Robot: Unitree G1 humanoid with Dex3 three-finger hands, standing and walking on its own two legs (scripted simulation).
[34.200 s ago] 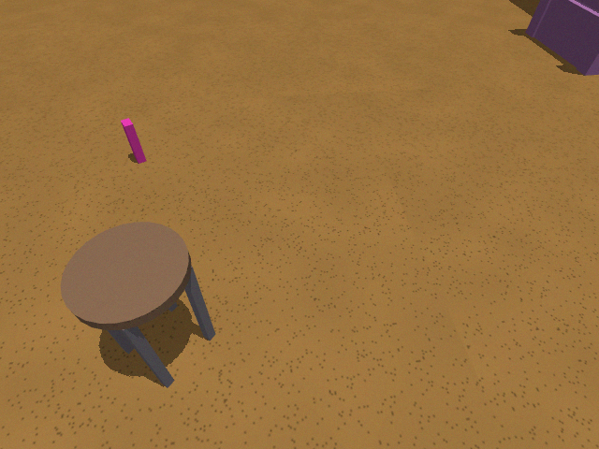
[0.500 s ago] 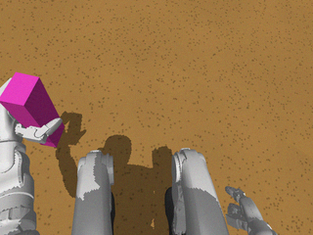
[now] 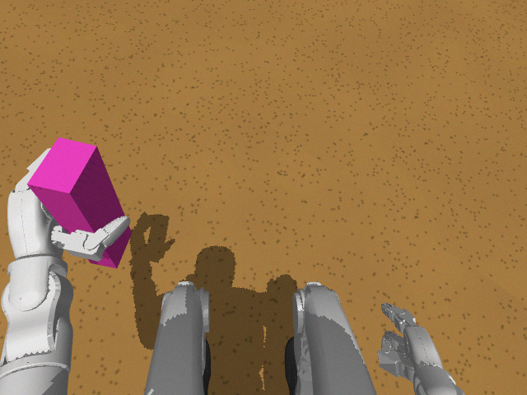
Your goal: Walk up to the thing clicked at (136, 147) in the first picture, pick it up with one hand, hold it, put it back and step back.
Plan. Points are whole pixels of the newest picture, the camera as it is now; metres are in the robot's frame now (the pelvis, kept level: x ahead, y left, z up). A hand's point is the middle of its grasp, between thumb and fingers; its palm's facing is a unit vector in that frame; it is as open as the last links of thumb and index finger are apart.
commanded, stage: lift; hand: left
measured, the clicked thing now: (93, 215) +0.36 +0.23 +0.00
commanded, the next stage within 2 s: hold in 1.50 s
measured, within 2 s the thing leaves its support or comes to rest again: neither
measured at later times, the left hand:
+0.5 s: hand (41, 142) +0.37 +0.21 +0.16, palm faces +0.20 -0.98 -0.06, open 10.0 cm
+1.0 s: hand (16, 93) +0.38 +0.20 +0.22, palm faces +0.21 -0.98 -0.03, open 10.0 cm
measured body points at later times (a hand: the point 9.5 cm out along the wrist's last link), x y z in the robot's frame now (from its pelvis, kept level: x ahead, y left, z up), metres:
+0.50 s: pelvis +0.03 +0.00 +0.13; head +0.13 +0.02 +0.57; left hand +0.36 +0.26 +0.17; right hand +0.18 -0.24 +0.03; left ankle +0.07 +0.13 -0.48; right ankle +0.06 -0.13 -0.48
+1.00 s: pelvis +0.04 +0.00 +0.18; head +0.12 +0.01 +0.63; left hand +0.36 +0.25 +0.23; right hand +0.19 -0.23 +0.07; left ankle +0.07 +0.13 -0.48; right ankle +0.06 -0.13 -0.48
